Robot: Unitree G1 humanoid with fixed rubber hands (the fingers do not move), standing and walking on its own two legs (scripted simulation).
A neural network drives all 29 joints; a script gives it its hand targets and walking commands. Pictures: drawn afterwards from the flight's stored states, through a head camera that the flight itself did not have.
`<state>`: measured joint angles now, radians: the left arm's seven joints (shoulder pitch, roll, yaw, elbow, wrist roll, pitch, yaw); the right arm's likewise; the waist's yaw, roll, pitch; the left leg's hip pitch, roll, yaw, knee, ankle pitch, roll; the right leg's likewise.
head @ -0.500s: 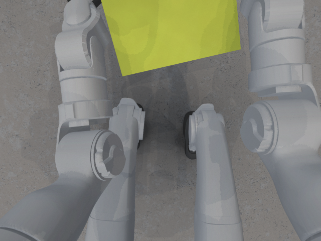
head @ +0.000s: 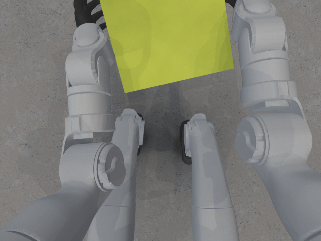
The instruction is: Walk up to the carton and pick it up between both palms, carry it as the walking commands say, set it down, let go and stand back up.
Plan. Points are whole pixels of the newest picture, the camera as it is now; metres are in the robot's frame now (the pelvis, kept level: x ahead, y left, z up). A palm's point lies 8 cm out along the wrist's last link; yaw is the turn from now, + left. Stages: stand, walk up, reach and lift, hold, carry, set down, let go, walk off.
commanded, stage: reach and lift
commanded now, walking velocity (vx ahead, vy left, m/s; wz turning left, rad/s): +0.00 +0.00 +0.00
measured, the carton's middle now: (162, 9) +0.56 +0.02 -0.13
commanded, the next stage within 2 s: none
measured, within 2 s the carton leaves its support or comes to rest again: neither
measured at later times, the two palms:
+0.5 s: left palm (74, 26) +0.46 +0.16 +0.01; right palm out of the picture +0.52 -0.12 +0.02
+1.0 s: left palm (47, 26) +0.44 +0.16 +0.07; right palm out of the picture +0.50 -0.11 +0.08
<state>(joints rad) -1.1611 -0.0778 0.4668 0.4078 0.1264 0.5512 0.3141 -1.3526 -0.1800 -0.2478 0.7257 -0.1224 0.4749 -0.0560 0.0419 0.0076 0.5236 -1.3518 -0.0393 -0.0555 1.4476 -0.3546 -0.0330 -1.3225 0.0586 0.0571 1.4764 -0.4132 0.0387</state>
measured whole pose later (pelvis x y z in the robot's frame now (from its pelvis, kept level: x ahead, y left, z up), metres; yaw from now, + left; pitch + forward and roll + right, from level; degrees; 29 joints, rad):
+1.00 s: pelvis +0.02 +0.00 +0.11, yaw +1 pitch +3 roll -1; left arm -0.86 -0.16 0.40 0.33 0.16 0.51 0.31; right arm -1.01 -0.06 -0.26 0.60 -0.18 0.44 -0.05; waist 0.04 0.00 0.53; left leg -0.78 -0.03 -0.08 0.94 -0.22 -0.03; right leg -0.75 0.04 0.05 0.96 -0.27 0.03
